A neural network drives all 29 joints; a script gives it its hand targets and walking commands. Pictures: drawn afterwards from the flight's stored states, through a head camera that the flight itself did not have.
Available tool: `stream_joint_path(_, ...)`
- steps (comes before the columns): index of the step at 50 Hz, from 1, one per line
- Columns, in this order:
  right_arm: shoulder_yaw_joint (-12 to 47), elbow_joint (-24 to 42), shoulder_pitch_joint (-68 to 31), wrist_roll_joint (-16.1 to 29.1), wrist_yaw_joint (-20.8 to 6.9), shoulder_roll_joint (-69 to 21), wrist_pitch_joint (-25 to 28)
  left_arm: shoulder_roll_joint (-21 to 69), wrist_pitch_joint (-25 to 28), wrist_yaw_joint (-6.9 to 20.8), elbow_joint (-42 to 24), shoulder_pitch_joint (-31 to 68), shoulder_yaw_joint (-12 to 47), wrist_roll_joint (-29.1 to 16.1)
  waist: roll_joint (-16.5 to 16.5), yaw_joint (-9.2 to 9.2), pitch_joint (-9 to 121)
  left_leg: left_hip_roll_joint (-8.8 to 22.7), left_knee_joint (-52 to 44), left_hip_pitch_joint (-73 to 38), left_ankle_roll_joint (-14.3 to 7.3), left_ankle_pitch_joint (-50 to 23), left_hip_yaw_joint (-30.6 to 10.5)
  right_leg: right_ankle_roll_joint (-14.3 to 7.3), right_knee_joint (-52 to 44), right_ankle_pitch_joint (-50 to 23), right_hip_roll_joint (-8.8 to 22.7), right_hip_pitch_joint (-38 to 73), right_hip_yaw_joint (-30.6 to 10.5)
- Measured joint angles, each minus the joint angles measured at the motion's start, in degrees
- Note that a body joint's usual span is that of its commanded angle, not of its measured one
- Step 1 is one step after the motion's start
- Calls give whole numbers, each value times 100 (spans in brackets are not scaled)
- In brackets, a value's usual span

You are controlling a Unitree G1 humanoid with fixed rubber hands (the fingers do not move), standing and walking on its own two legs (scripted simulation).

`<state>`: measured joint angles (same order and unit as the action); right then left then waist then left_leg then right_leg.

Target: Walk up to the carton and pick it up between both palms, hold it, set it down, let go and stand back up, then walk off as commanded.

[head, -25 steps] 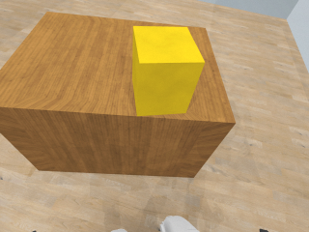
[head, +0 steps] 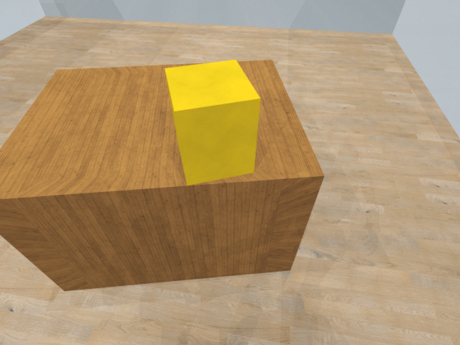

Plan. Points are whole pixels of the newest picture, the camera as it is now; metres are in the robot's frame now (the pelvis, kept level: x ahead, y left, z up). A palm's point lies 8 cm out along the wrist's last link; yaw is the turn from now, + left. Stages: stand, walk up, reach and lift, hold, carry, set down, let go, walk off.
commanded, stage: walk off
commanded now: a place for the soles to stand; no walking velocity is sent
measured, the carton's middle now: (211, 122) +0.70 +0.03 +0.00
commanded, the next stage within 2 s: stand in 0.20 s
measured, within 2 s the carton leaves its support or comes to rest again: neither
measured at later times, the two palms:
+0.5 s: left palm out of the picture +0.13 +0.27 -0.10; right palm out of the picture +0.11 -0.32 -0.10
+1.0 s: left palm out of the picture +0.08 +0.29 -0.11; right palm out of the picture +0.07 -0.31 -0.10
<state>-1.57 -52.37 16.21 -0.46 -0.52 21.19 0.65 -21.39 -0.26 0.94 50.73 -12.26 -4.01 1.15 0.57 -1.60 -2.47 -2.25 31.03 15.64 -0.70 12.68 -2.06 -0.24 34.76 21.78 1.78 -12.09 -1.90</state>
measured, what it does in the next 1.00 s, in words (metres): stands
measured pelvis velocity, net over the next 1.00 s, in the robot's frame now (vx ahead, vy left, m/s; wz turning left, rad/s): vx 0.00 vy -0.01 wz -0.02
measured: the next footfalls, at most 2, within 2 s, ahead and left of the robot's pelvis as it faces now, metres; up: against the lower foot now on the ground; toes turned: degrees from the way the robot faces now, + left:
none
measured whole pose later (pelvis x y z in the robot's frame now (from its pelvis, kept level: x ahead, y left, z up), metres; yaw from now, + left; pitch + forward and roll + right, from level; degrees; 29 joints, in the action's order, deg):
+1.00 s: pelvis +0.00 -0.01 +0.02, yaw -1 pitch -3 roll +0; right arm 0.6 -64.2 5.7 -0.5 -0.2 20.5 0.7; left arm -21.4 0.6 0.4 62.7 -6.6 -0.1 0.3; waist 0.7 -0.1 -4.5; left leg 1.0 20.4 9.3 1.2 8.0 -1.9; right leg 0.6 19.1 11.9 -0.4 -4.1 -1.5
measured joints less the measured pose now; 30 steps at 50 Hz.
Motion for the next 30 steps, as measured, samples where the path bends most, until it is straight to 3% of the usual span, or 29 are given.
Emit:
stream_joint_path(3,91,-78,53,-31,16,-73,61,-67,73,-7,-35,149,-17,-31,49,-45,70,107,43,101,74,57,-51,-163,-48,51,-127,-60,13)
stream_joint_path(5,119,-121,32,-27,33,-89,80,-66,122,-15,-65,195,-23,-43,29,-50,67,213,99,123,140,97,-86,-59,-302,-387,-193,33,82)
stream_joint_path(10,89,-88,-31,26,53,-57,157,5,161,-14,-78,225,100,-27,81,-99,65,225,-11,2,192,116,-137,16,-406,-296,-201,169,131)
stream_joint_path(17,151,-318,-502,21,39,15,121,65,155,-42,168,456,302,-113,61,55,-108,272,-282,-226,235,44,-93,1,-633,-367,-225,355,97)
stream_joint_path(30,255,-662,-1152,29,10,-55,29,1,114,-86,784,634,411,-119,-107,133,-226,335,-750,-590,248,-207,-85,4,-1238,-696,-255,779,117)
